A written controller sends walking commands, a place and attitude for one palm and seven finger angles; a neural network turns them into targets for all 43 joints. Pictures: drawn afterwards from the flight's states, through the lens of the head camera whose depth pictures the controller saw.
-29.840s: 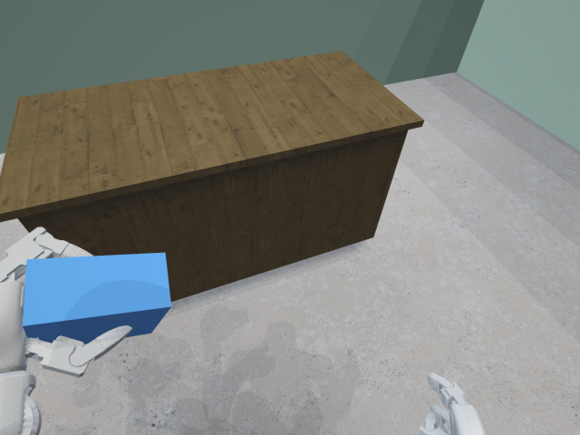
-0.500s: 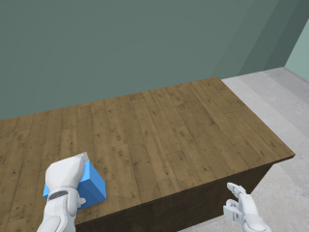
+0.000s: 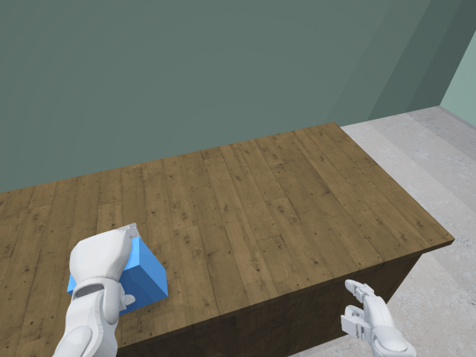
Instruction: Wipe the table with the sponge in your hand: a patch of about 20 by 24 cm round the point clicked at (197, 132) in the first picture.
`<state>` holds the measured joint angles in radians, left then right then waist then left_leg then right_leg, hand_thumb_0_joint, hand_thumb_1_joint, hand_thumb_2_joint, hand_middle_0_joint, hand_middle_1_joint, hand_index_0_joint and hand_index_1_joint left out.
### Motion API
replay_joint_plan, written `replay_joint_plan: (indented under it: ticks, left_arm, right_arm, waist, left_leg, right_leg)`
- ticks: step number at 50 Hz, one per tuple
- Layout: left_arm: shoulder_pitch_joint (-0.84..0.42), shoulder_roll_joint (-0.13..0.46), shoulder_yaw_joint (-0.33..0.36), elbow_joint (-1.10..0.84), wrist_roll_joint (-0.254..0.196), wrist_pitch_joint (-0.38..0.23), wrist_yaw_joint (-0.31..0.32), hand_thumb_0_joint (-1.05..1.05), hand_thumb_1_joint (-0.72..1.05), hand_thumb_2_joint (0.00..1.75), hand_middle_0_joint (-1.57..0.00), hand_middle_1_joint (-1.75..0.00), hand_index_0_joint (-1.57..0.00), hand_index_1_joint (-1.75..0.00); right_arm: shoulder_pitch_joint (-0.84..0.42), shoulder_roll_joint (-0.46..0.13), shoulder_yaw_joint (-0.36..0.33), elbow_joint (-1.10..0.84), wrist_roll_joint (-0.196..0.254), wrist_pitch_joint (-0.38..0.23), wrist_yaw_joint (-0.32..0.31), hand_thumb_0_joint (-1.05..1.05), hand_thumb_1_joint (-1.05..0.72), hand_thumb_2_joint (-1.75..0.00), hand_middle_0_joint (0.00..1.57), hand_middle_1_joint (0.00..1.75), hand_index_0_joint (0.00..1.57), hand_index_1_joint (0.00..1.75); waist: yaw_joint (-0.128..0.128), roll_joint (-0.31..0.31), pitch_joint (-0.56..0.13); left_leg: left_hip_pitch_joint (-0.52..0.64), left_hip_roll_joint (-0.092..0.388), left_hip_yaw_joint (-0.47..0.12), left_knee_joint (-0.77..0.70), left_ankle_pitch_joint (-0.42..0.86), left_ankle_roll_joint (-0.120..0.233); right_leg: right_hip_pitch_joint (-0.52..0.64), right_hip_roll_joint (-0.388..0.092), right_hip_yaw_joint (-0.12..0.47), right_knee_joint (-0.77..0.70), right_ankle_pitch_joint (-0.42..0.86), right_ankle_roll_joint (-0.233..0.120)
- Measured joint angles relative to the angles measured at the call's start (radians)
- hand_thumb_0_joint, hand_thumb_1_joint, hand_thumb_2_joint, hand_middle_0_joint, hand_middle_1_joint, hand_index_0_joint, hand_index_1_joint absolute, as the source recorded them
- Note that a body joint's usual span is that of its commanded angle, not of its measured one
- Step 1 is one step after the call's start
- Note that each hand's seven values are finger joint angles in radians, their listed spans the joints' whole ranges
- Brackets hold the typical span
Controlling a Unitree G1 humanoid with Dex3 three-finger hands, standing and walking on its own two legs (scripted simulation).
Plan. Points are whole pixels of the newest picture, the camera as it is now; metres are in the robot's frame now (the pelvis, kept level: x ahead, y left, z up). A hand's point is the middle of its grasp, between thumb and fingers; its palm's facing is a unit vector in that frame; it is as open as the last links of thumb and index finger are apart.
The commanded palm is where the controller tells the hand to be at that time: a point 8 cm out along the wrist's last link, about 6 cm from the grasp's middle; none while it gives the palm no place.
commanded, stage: lift the sponge slowly off the table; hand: left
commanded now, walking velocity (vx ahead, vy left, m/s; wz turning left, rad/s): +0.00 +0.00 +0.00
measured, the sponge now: (127, 284) +0.22 +0.25 +0.00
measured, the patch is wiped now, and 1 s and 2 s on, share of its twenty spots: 1.00 1.00 1.00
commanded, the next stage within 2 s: bring the sponge back beside the body in 0.82 s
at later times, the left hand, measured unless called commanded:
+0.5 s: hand (109, 259) +0.22 +0.26 +0.07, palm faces +0.05 -0.15 -0.99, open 9.9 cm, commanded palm +0.19 +0.26 +0.14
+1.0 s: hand (112, 251) +0.23 +0.26 +0.08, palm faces +0.05 -0.17 -0.98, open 9.9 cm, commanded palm +0.19 +0.26 +0.16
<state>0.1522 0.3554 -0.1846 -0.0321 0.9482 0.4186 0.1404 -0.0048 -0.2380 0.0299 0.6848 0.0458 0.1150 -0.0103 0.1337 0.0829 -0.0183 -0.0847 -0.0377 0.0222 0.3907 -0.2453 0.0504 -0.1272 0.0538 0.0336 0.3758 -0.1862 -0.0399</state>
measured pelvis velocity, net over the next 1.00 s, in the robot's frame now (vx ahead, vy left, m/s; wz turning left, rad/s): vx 0.00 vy -0.01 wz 0.00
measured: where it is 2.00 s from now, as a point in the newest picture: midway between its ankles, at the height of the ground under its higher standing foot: outside the picture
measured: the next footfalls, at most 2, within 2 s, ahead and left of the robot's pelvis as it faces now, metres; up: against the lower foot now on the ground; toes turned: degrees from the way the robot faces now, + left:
none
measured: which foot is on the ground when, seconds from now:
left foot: down 0.00-1.00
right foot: down 0.00-1.00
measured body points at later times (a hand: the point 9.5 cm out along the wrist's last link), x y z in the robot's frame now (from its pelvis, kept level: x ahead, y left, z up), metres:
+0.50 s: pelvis +0.00 -0.01 +0.00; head -0.02 -0.05 +0.45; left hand +0.21 +0.27 +0.13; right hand +0.26 -0.21 -0.07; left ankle -0.02 +0.09 -0.74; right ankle +0.01 -0.10 -0.74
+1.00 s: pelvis +0.00 -0.01 +0.00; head -0.02 -0.04 +0.45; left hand +0.22 +0.26 +0.14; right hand +0.26 -0.20 -0.07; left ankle -0.02 +0.09 -0.74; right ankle +0.01 -0.10 -0.74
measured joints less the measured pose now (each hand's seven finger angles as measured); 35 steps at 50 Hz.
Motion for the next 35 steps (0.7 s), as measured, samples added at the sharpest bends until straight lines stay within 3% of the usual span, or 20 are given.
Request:
replay_joint_plan:
  ticks: [15,24,35]
  left_arm:
    - [-0.032,0.034,0.008,-0.032,-0.018,0.052,-0.047,0.01,-0.48,1.06,-0.76,-1.37,-0.74,-1.37]
    - [0.006,0.065,0.061,-0.1,-0.044,0.049,-0.079,0.01,-0.49,1.06,-0.76,-1.37,-0.74,-1.37]
    - [-0.019,0.083,0.047,-0.133,-0.043,0.057,-0.106,0.01,-0.49,1.06,-0.76,-1.37,-0.75,-1.37]
  right_arm:
    - [-0.017,-0.008,0.017,0.002,0.006,0.013,-0.007,0.02,-0.91,-0.9,0.2,0.3,0.21,0.31]
    - [-0.016,-0.017,0.018,-0.008,0.005,0.011,-0.006,0.02,-0.91,-0.9,0.2,0.3,0.21,0.31]
    - [-0.02,-0.028,0.013,-0.005,0.004,0.012,-0.025,0.02,-0.91,-0.9,0.2,0.3,0.2,0.31]
  waist:
    - [-0.003,0.006,0.01]
    - [-0.01,0.012,0.006]
    - [0.0,0.011,0.018]
  left_leg:
    - [0.025,0.009,-0.007,-0.019,0.007,-0.012]
    - [0.027,0.014,-0.007,-0.017,0.002,-0.016]
    - [0.03,0.01,-0.016,-0.017,0.008,-0.015]
  right_leg:
    - [0.025,0.009,-0.005,-0.018,0.005,-0.011]
    - [0.027,0.015,-0.004,-0.018,0.003,-0.015]
    - [0.034,0.011,-0.012,-0.02,0.006,-0.014]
